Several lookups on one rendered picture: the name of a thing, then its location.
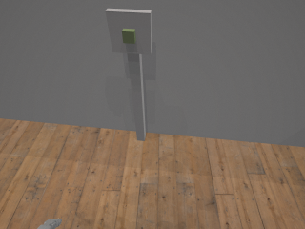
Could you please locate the button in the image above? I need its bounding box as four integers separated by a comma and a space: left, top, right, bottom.
122, 29, 136, 44

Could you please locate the robot left hand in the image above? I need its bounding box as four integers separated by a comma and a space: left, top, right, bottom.
37, 219, 62, 229

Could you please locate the panel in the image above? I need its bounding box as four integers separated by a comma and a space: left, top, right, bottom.
105, 8, 152, 141

